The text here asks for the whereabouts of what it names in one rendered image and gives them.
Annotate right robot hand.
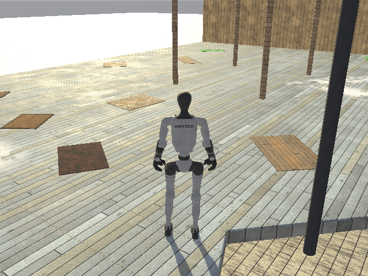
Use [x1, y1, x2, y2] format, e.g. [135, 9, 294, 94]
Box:
[204, 159, 217, 171]

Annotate robot right upper arm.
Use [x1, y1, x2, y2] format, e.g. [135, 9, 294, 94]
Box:
[196, 116, 211, 148]

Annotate robot left foot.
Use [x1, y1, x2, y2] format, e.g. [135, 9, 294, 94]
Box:
[164, 223, 173, 237]

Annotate left robot shin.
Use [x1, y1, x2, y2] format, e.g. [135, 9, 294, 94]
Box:
[165, 190, 173, 229]

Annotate robot right forearm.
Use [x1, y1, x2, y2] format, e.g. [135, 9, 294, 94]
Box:
[205, 139, 216, 161]

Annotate left robot hand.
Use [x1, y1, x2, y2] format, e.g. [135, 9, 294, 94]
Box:
[153, 159, 166, 171]

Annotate robot left upper arm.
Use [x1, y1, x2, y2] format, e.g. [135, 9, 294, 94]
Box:
[158, 116, 172, 148]

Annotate robot left forearm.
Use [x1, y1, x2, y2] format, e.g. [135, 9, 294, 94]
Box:
[154, 140, 164, 162]

